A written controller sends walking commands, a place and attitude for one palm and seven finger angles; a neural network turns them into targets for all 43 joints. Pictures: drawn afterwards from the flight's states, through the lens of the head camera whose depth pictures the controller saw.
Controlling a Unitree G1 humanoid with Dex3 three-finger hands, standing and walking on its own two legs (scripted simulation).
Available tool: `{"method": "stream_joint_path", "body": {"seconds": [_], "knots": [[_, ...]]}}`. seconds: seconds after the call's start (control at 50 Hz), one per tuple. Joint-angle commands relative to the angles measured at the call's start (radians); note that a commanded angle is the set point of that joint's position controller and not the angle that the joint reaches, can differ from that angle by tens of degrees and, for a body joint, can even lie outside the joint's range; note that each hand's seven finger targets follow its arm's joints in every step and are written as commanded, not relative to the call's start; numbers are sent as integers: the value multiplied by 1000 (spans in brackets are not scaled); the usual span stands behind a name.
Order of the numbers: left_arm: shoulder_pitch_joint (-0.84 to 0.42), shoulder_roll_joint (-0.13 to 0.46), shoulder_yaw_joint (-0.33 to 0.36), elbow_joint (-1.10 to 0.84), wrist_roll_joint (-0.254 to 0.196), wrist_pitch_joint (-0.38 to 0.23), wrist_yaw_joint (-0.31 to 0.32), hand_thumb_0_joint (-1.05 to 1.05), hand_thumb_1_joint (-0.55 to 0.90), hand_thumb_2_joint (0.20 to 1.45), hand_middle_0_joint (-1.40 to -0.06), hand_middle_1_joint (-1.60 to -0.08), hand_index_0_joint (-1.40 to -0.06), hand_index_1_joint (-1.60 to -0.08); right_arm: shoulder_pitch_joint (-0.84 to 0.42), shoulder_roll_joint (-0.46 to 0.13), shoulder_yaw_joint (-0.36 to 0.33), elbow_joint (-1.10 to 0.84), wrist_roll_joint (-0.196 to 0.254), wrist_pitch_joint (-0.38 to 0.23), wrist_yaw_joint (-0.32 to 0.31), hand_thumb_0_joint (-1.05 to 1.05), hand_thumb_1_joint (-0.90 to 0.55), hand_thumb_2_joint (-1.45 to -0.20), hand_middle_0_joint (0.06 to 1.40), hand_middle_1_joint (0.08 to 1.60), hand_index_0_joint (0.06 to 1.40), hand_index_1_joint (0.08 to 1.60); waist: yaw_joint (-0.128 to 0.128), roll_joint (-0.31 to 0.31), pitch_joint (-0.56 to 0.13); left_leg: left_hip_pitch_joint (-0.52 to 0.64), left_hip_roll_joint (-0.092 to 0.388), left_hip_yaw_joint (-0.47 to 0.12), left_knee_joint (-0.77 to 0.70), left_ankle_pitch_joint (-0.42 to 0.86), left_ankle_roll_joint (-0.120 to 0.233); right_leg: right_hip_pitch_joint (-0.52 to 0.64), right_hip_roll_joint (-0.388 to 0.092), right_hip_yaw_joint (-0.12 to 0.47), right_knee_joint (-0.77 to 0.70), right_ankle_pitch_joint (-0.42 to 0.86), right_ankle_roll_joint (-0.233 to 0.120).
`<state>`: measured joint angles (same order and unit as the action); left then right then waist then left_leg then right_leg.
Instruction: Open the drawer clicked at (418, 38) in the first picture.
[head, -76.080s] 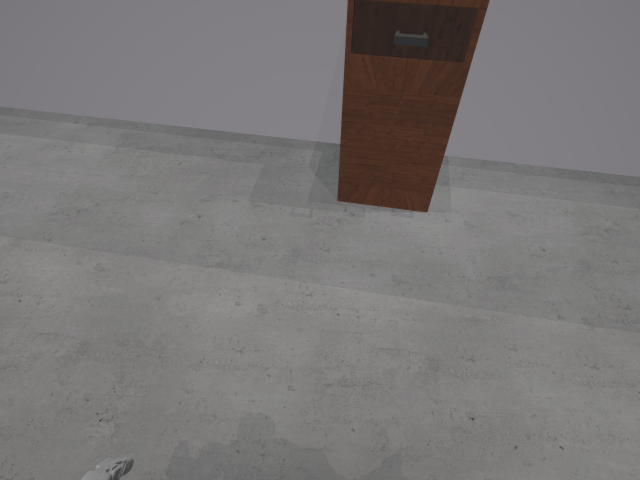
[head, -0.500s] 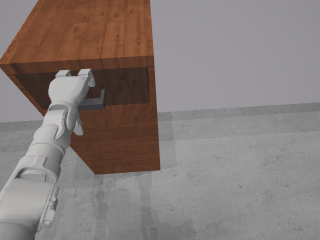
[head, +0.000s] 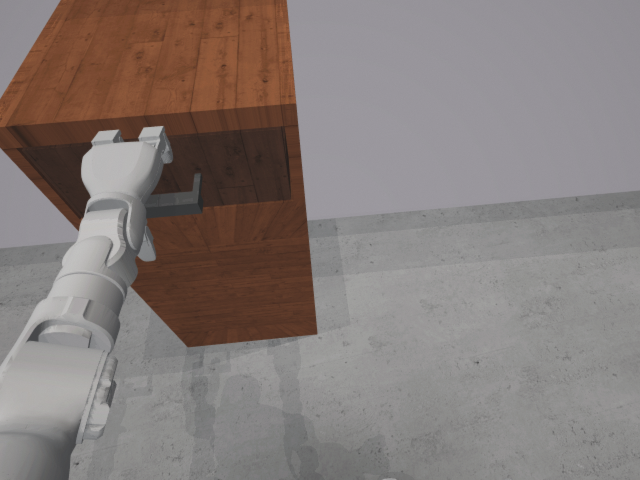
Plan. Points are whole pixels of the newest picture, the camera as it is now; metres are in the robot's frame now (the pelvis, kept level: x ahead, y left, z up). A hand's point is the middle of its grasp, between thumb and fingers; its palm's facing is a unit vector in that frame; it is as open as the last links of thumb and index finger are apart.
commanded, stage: re-aim the fingers above the handle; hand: left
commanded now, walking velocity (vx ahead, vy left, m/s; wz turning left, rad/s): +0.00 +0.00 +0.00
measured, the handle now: (169, 193) +0.53 +0.23 +0.01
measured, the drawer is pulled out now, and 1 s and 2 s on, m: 0.00 0.00 0.00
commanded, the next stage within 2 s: lower the fingers behind the handle in 1.38 s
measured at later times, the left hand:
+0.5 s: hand (156, 178) +0.49 +0.22 +0.09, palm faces +0.03 +0.06 -1.00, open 13.5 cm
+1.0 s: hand (123, 194) +0.47 +0.26 +0.08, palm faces -0.02 +0.06 -1.00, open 13.8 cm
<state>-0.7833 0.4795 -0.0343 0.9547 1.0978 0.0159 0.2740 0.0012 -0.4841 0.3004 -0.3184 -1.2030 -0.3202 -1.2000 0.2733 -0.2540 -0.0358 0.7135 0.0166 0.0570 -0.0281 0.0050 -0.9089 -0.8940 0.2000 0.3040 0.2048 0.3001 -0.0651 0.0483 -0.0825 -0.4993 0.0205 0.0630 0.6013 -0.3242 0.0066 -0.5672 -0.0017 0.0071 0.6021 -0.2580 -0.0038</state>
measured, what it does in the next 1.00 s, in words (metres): stands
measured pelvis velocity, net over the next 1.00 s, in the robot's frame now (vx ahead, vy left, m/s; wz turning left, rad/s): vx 0.00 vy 0.00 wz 0.02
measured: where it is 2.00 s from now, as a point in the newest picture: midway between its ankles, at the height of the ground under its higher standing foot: outside the picture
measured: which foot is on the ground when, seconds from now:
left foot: down 0.00-1.00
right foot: down 0.00-1.00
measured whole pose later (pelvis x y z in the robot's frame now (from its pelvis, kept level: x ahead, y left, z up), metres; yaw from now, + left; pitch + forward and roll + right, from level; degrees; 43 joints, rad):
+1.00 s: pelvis +0.00 +0.00 +0.00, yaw +1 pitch +13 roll +0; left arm -0.83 0.51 -0.08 1.02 1.06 0.06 0.24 0.00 -0.48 0.30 -0.32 -1.20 -0.32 -1.20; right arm 0.29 -0.28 -0.05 0.74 0.02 0.06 -0.02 0.01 -0.91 -0.89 0.20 0.30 0.20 0.30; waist -0.06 0.06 -0.10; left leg -0.52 0.02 0.04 0.62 -0.33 0.00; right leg -0.58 0.00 -0.01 0.61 -0.26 -0.01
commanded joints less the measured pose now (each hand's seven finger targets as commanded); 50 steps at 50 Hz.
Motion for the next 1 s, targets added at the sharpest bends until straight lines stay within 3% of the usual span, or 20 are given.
{"method": "stream_joint_path", "body": {"seconds": [0.0, 0.02, 0.1, 0.14, 0.18, 0.2, 0.26, 0.32, 0.36, 0.42, 0.44, 0.5, 0.52, 0.58, 0.66, 0.74, 0.78, 0.84, 0.92, 0.98], "knots": [[-413, 152, -27, -169, -41, 28, -18, 0, -500, 300, -300, -1200, -300, -1200, 70, -146, -61, -85, 5, -26, -14, 0, -900, -900, 200, 300, 200, 300, -21, -48, -439, 181, -37, -8, -36, 363, 22, 274, 37, -22, -51, 338, -14], [-409, 108, -67, -167, -57, 22, -39, 0, -500, 300, -300, -1200, -300, -1200, 68, -147, -60, -84, 7, -29, -18, 0, -900, -900, 200, 300, 200, 300, -28, -70, -392, 179, -35, -6, -38, 334, 28, 243, 36, -25, -63, 314, -9], [-513, 74, -117, -243, -74, -35, -91, 0, -500, 300, -300, -1200, -300, -1200, 73, -153, -61, -73, 5, -34, -35, 0, -900, -900, 200, 300, 200, 300, -66, -71, -325, 198, -39, -28, -41, 272, 36, 172, 34, -21, -88, 238, -12], [-511, 146, -45, -290, -62, -82, -76, 0, -500, 300, -300, -1200, -300, -1200, 86, -151, -64, -66, -2, -38, -40, 0, -900, -900, 200, 300, 200, 300, -34, -7, -371, 217, -45, -32, -30, 306, 33, 178, 36, -19, -64, 257, -21], [-527, 168, -15, -335, -49, -114, -39, 0, -500, 300, -300, -1200, -300, -1200, 91, -137, -63, -72, -10, -39, -36, 0, -900, -900, 200, 300, 200, 300, -18, 34, -419, 232, -48, -36, -17, 365, 25, 193, 39, -21, -42, 292, -26], [-530, 237, 49, -335, -39, -123, -13, 0, -500, 300, -300, -1200, -300, -1200, 92, -140, -62, -68, -14, -38, -33, 0, -900, -900, 200, 300, 200, 300, -2, 30, -430, 208, -48, -37, -16, 376, 22, 221, 37, -20, -38, 299, -28], [-485, 341, 152, -245, -7, -72, 76, 0, -500, 300, -300, -1200, -300, -1200, 76, -133, -46, -59, -11, -32, -19, 0, -900, -900, 200, 300, 200, 300, 27, 16, -395, 115, -50, -29, -22, 352, 13, 239, 37, -20, -13, 296, -25], [-536, 376, 133, -154, 20, 31, 130, 0, -500, 300, -300, -1200, -300, -1200, 47, -142, -33, -52, -5, -26, -12, 0, -900, -900, 200, 300, 200, 300, 19, -8, -363, 52, -45, -12, -37, 297, 7, 241, 31, -14, -17, 261, -17], [-496, 366, 114, -89, 23, 98, 120, 0, -500, 300, -300, -1200, -300, -1200, 38, -144, -32, -54, -3, -25, -10, 0, -900, -900, 200, 300, 200, 300, 32, -17, -404, 59, -45, 7, -43, 297, 8, 283, 28, -8, -23, 287, -13], [-442, 318, 70, -10, -17, 139, 21, 0, -500, 300, -300, -1200, -300, -1200, 67, -154, -39, -68, 7, -11, -16, 0, -900, -900, 200, 300, 200, 300, 15, -81, -486, 83, -43, 16, -40, 337, 17, 356, 25, -8, -25, 378, -3], [-409, 272, 42, -37, -39, 127, -20, 0, -500, 300, -300, -1200, -300, -1200, 72, -156, -45, -83, 13, -8, -20, 0, -900, -900, 200, 300, 200, 300, 13, -88, -492, 105, -43, 21, -40, 356, 22, 366, 26, -10, -34, 410, -1], [-370, 298, 60, -20, -44, 98, -81, 0, -500, 300, -300, -1200, -300, -1200, 67, -167, -38, -83, 15, 8, -34, 0, -900, -900, 200, 300, 200, 300, 3, -158, -413, 82, -40, 15, -51, 320, 30, 345, 23, -12, -55, 384, 4], [-369, 257, 23, -41, -48, 78, -98, 0, -500, 300, -300, -1200, -300, -1200, 63, -166, -36, -95, 17, 3, -39, 0, -900, -900, 200, 300, 200, 300, -6, -159, -350, 69, -40, 15, -57, 292, 35, 310, 22, -15, -65, 359, 6], [-399, 250, 17, -163, -43, -24, -121, 0, -500, 300, -300, -1200, -300, -1200, 68, -162, -44, -106, 13, -10, -49, 0, -900, -900, 200, 300, 200, 300, -17, -127, -334, 94, -45, 4, -45, 260, 43, 271, 25, -3, -73, 320, 1], [-455, 304, 84, -316, -32, -150, -69, 0, -500, 300, -300, -1200, -300, -1200, 95, -143, -60, -99, -3, -30, -51, 0, -900, -900, 200, 300, 200, 300, -6, 14, -405, 150, -51, -6, -8, 314, 38, 250, 28, 9, -43, 333, -13], [-475, 374, 163, -301, -19, -152, 38, 0, -500, 300, -300, -1200, -300, -1200, 110, -140, -65, -69, -6, -37, -33, 0, -900, -900, 200, 300, 200, 300, -2, 27, -429, 124, -53, -19, 14, 345, 27, 239, 34, 0, -15, 341, -17], [-504, 364, 150, -290, -6, -116, 82, 0, -500, 300, -300, -1200, -300, -1200, 103, -139, -65, -57, -7, -39, -19, 0, -900, -900, 200, 300, 200, 300, -1, 74, -445, 133, -52, -19, 10, 356, 17, 223, 36, -8, -6, 327, -20], [-492, 308, 99, -227, -10, -35, 94, 0, -500, 300, -300, -1200, -300, -1200, 100, -145, -67, -50, -4, -37, -2, 0, -900, -900, 200, 300, 200, 300, -3, 68, -471, 147, -46, -12, 6, 387, 12, 237, 39, -17, -7, 350, -19], [-446, 190, -24, -85, -46, 56, -1, 0, -500, 300, -300, -1200, -300, -1200, 91, -162, -63, -45, 9, -23, -5, 0, -900, -900, 200, 300, 200, 300, -35, -46, -396, 137, -37, -8, -23, 328, 20, 224, 37, -27, -46, 313, -10], [-446, 142, -72, -133, -73, 39, -91, 0, -500, 300, -300, -1200, -300, -1200, 78, -168, -62, -64, 10, -18, -21, 0, -900, -900, 200, 300, 200, 300, -41, -81, -378, 160, -42, -15, -32, 304, 33, 221, 37, -26, -66, 296, -9]]}}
